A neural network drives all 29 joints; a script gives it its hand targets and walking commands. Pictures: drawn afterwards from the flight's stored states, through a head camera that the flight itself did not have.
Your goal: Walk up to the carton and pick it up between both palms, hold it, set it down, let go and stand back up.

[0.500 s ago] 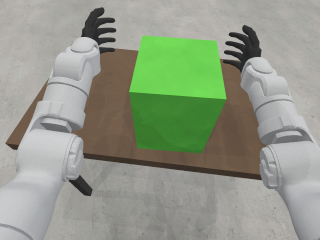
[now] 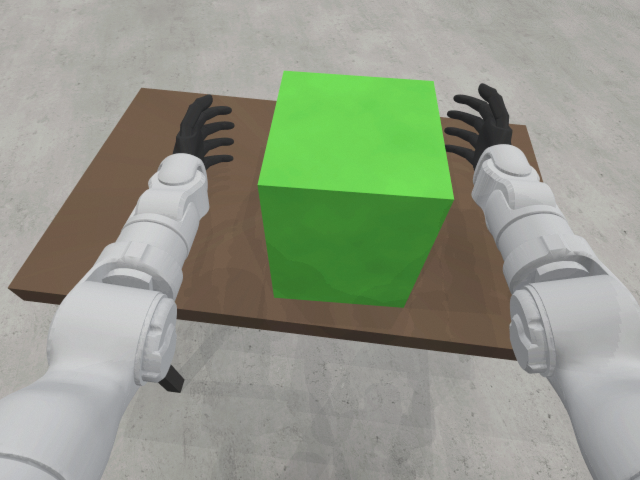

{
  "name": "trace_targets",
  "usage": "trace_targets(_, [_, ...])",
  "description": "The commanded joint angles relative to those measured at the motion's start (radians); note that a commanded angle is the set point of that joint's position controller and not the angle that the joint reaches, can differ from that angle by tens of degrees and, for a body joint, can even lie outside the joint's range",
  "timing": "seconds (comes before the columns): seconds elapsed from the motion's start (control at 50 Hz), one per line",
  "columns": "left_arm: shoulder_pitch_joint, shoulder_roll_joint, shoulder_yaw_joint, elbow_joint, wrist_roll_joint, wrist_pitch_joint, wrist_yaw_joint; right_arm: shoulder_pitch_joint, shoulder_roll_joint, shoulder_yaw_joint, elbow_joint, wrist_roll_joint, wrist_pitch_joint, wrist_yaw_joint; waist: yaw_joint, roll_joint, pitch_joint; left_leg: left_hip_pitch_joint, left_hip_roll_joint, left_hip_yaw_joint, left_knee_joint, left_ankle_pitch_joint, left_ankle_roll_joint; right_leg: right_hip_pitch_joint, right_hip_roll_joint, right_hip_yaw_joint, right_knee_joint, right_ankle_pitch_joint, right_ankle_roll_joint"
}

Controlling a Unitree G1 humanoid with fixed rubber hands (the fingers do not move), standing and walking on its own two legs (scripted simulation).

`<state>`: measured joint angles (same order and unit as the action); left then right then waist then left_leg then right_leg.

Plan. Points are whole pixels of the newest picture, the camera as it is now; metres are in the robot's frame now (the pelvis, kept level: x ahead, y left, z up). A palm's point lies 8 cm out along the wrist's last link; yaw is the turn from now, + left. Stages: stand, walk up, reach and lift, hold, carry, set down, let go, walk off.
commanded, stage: reach and lift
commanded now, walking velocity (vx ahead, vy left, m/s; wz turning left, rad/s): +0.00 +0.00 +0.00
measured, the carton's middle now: (347, 197) +0.47 -0.02 +0.05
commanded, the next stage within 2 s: none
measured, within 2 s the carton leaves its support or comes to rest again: leaves its support in 0.80 s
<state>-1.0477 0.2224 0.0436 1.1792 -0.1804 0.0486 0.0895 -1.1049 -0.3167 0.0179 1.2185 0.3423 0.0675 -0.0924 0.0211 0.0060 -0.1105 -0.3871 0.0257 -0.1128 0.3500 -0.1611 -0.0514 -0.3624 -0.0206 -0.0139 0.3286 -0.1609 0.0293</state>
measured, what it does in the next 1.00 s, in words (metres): stands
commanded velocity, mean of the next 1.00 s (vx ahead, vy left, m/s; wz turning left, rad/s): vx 0.00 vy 0.00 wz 0.00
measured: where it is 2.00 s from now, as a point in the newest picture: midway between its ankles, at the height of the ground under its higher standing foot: outside the picture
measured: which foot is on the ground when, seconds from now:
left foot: down 0.00-1.00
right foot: down 0.00-1.00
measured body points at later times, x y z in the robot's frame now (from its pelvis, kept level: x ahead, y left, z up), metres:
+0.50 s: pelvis +0.01 +0.00 -0.01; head +0.09 +0.01 +0.44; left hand +0.49 +0.15 +0.09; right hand +0.50 -0.17 +0.11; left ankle +0.00 +0.15 -0.74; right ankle -0.01 -0.13 -0.74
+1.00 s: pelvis +0.00 +0.01 +0.00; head +0.04 +0.01 +0.45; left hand +0.45 +0.16 +0.09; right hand +0.46 -0.13 +0.13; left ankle +0.00 +0.15 -0.74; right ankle -0.01 -0.13 -0.74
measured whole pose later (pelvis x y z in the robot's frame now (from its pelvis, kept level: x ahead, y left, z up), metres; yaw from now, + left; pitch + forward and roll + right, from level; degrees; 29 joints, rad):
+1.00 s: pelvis +0.00 +0.01 +0.00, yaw +0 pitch +12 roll -1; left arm -0.96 0.08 0.41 1.28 0.25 -0.13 0.06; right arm -1.00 0.01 -0.62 1.11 -0.36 -0.10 -0.07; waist 0.02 0.01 -0.16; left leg -0.40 0.03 -0.11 0.37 -0.18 -0.06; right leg -0.35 -0.01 -0.01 0.29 -0.14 0.03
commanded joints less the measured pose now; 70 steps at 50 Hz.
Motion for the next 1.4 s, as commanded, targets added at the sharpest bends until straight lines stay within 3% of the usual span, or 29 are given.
trace_targets(0.0, [-0.487, 0.092, -0.014, -0.003, 0.02, -0.193, -0.006, -0.376, -0.058, -0.054, -0.106, -0.108, -0.124, 0.027, -0.032, -0.057, -0.709, 0.16, -0.024, 0.178, 0.094, 0.305, -0.02, 0.094, 0.073, -0.048, 0.043, 0.277, 0.004])
trace_targets(0.12, [-0.505, 0.076, -0.007, 0.022, 0.01, -0.266, 0.013, -0.395, -0.064, -0.054, -0.099, -0.123, -0.183, 0.018, -0.039, -0.044, -0.801, 0.153, -0.018, 0.172, 0.134, 0.369, -0.034, 0.053, 0.079, -0.053, 0.069, 0.335, 0.001])
trace_targets(0.14, [-0.461, 0.067, 0.003, 0.025, 0.007, -0.276, 0.011, -0.38, -0.042, -0.02, -0.095, -0.097, -0.193, 0.023, -0.013, -0.055, -0.81, 0.165, -0.021, 0.178, 0.141, 0.404, -0.036, 0.059, 0.079, -0.043, 0.077, 0.363, 0.004])
trace_targets(0.18, [-0.459, 0.035, -0.024, 0.015, 0.005, -0.283, 0.012, -0.372, -0.046, -0.039, -0.094, -0.103, -0.211, 0.017, -0.043, -0.04, -0.842, 0.187, -0.016, 0.173, 0.164, 0.445, -0.047, 0.043, 0.088, -0.053, 0.085, 0.419, 0.003])
trace_targets(0.2, [-0.464, 0.062, -0.003, 0.041, 0.017, -0.283, 0.012, -0.382, -0.036, -0.029, -0.062, -0.09, -0.212, 0.019, -0.005, -0.012, -0.854, 0.177, -0.013, 0.177, 0.161, 0.462, -0.051, 0.048, 0.082, -0.048, 0.086, 0.43, 0.0])
trace_targets(0.22, [-0.438, 0.059, 0.011, 0.035, 0.033, -0.281, 0.012, -0.345, -0.049, -0.034, -0.052, -0.102, -0.22, 0.018, -0.024, -0.019, -0.848, 0.196, -0.015, 0.173, 0.17, 0.491, -0.051, 0.051, 0.087, -0.054, 0.087, 0.47, -0.002])
trace_targets(0.3, [-0.417, 0.028, 0.034, -0.039, 0.07, -0.273, 0.011, -0.34, -0.039, -0.025, -0.066, -0.087, -0.232, 0.022, -0.008, 0.032, -0.86, 0.217, -0.014, 0.176, 0.175, 0.56, -0.06, 0.073, 0.091, -0.05, 0.079, 0.511, -0.004])
trace_targets(0.44, [-0.412, -0.069, 0.067, -0.063, 0.113, -0.278, 0.001, -0.348, 0.056, -0.037, -0.095, -0.126, -0.24, 0.019, -0.013, -0.029, -0.854, 0.188, -0.018, 0.18, 0.175, 0.597, -0.052, 0.128, 0.091, -0.039, 0.087, 0.585, 0.008])
trace_targets(0.48, [-0.429, -0.047, 0.104, -0.114, 0.149, -0.289, 0.013, -0.331, 0.052, -0.082, -0.126, -0.167, -0.247, 0.013, 0.003, 0.002, -0.879, 0.184, -0.019, 0.182, 0.163, 0.597, -0.055, 0.132, 0.087, -0.031, 0.092, 0.588, 0.009])
trace_targets(0.5, [-0.432, -0.058, 0.095, -0.079, 0.154, -0.279, 0.016, -0.331, 0.059, -0.09, -0.076, -0.168, -0.238, 0.011, -0.027, 0.018, -0.83, 0.183, -0.02, 0.175, 0.156, 0.576, -0.059, 0.128, 0.089, -0.039, 0.078, 0.575, 0.003])
trace_targets(0.52, [-0.406, -0.055, 0.16, -0.067, 0.203, -0.271, 0.02, -0.34, 0.069, -0.097, -0.085, -0.193, -0.238, 0.014, 0.018, -0.015, -0.791, 0.165, -0.024, 0.186, 0.145, 0.566, -0.048, 0.147, 0.091, -0.027, 0.08, 0.562, 0.006])
trace_targets(0.54, [-0.423, -0.082, 0.157, -0.127, 0.216, -0.279, 0.02, -0.316, 0.101, -0.113, -0.1, -0.216, -0.239, 0.014, -0.006, -0.005, -0.819, 0.196, -0.024, 0.191, 0.143, 0.598, -0.051, 0.17, 0.09, -0.041, 0.075, 0.606, 0.009])
trace_targets(0.58, [-0.46, -0.05, 0.2, -0.095, 0.232, -0.274, 0.026, -0.351, 0.115, -0.13, -0.119, -0.248, -0.23, -0.001, 0.007, -0.057, -0.795, 0.121, -0.035, 0.203, 0.123, 0.496, -0.036, 0.216, 0.077, -0.024, 0.08, 0.58, 0.027])
trace_targets(0.66, [-0.452, -0.109, 0.24, -0.135, 0.281, -0.28, 0.033, -0.338, 0.175, -0.199, -0.128, -0.325, -0.23, 0.003, -0.007, -0.061, -0.774, 0.098, -0.038, 0.211, 0.102, 0.487, -0.032, 0.278, 0.07, -0.019, 0.103, 0.65, 0.027])
trace_targets(0.68, [-0.478, -0.124, 0.254, -0.137, 0.296, -0.281, 0.023, -0.362, 0.22, -0.201, -0.147, -0.329, -0.232, 0.009, 0.016, -0.047, -0.765, 0.1, -0.042, 0.22, 0.09, 0.445, -0.028, 0.289, 0.064, -0.022, 0.089, 0.591, 0.027])
trace_targets(0.72, [-0.496, -0.22, 0.27, -0.14, 0.318, -0.28, -0.008, -0.359, 0.333, -0.241, -0.157, -0.398, -0.22, 0.037, -0.006, -0.094, -0.747, 0.119, -0.046, 0.226, 0.064, 0.41, -0.016, 0.292, 0.061, -0.02, 0.071, 0.545, 0.03])
trace_targets(0.78, [-0.561, -0.422, 0.287, -0.114, 0.413, -0.271, -0.059, -0.418, 0.566, -0.355, -0.174, -0.559, -0.218, 0.093, -0.018, -0.062, -0.704, 0.151, -0.042, 0.215, 0.038, 0.324, -0.015, 0.256, 0.061, -0.04, 0.025, 0.343, 0.013])
trace_targets(0.82, [-0.541, -0.525, 0.335, -0.099, 0.478, -0.26, -0.096, -0.383, 0.677, -0.433, -0.155, -0.675, -0.205, 0.129, -0.036, -0.063, -0.609, 0.173, -0.039, 0.22, 0.013, 0.282, -0.012, 0.287, 0.056, -0.054, 0.003, 0.321, 0.007])
trace_targets(0.84, [-0.551, -0.591, 0.34, -0.101, 0.506, -0.254, -0.131, -0.38, 0.787, -0.443, -0.208, -0.737, -0.21, 0.155, -0.014, -0.044, -0.613, 0.199, -0.05, 0.228, -0.005, 0.28, -0.003, 0.336, 0.05, -0.062, -0.007, 0.326, 0.004])
trace_targets(0.88, [-0.534, -0.611, 0.324, -0.123, 0.505, -0.237, -0.139, -0.37, 0.778, -0.476, -0.21, -0.777, -0.22, 0.179, -0.043, -0.02, -0.584, 0.251, -0.052, 0.226, -0.001, 0.303, -0.014, 0.334, 0.058, -0.086, 0.007, 0.386, 0.006])
trace_targets(0.96, [-0.506, -0.61, 0.371, -0.184, 0.547, -0.2, -0.15, -0.314, 0.791, -0.528, -0.188, -0.864, -0.19, 0.2, -0.033, -0.001, -0.446, 0.263, -0.059, 0.24, -0.023, 0.304, -0.018, 0.365, 0.058, -0.089, 0.009, 0.39, 0.013])
trace_targets(1.06, [-0.521, -0.616, 0.353, -0.277, 0.537, -0.173, -0.142, -0.286, 0.8, -0.504, -0.145, -0.856, -0.177, 0.226, -0.044, 0.033, -0.44, 0.318, -0.048, 0.229, -0.015, 0.313, -0.025, 0.339, 0.057, -0.1, 0.008, 0.351, 0.012])
trace_targets(1.08, [-0.553, -0.621, 0.329, -0.292, 0.517, -0.162, -0.141, -0.318, 0.793, -0.519, -0.153, -0.858, -0.182, 0.224, -0.078, 0.01, -0.445, 0.32, -0.045, 0.221, -0.024, 0.3, -0.024, 0.336, 0.066, -0.111, -0.001, 0.333, 0.013])
trace_targets(1.1, [-0.511, -0.625, 0.351, -0.277, 0.54, -0.157, -0.144, -0.294, 0.804, -0.519, -0.136, -0.864, -0.173, 0.229, -0.051, -0.012, -0.418, 0.314, -0.048, 0.228, -0.042, 0.281, -0.015, 0.344, 0.065, -0.101, -0.009, 0.307, 0.023])
trace_targets(1.14, [-0.546, -0.619, 0.358, -0.317, 0.532, -0.148, -0.149, -0.276, 0.812, -0.515, -0.095, -0.848, -0.152, 0.225, -0.064, -0.035, -0.38, 0.323, -0.046, 0.224, -0.036, 0.282, -0.012, 0.375, 0.061, -0.104, -0.002, 0.32, 0.021])
trace_targets(1.18, [-0.537, -0.589, 0.404, -0.307, 0.563, -0.13, -0.157, -0.287, 0.822, -0.528, -0.133, -0.869, -0.138, 0.234, -0.035, -0.045, -0.351, 0.275, -0.055, 0.241, -0.072, 0.202, 0.01, 0.413, 0.04, -0.098, -0.007, 0.282, 0.031])
trace_targets(1.26, [-0.561, -0.571, 0.393, -0.303, 0.555, -0.125, -0.155, -0.319, 0.824, -0.522, -0.168, -0.856, -0.144, 0.234, -0.052, -0.05, -0.372, 0.254, -0.067, 0.253, -0.083, 0.135, 0.023, 0.423, 0.041, -0.103, -0.005, 0.258, 0.044])
trace_targets(1.34, [-0.549, -0.572, 0.424, -0.307, 0.565, -0.136, -0.158, -0.308, 0.88, -0.503, -0.174, -0.873, -0.142, 0.226, -0.025, -0.102, -0.41, 0.184, -0.071, 0.26, -0.101, 0.111, 0.046, 0.475, 0.033, -0.093, 0.021, 0.314, 0.058])
trace_targets(1.38, [-0.545, -0.598, 0.415, -0.302, 0.562, -0.137, -0.16, -0.3, 0.874, -0.518, -0.172, -0.871, -0.144, 0.227, -0.034, -0.07, -0.406, 0.193, -0.07, 0.261, -0.1, 0.128, 0.037, 0.475, 0.027, -0.088, 0.017, 0.33, 0.056])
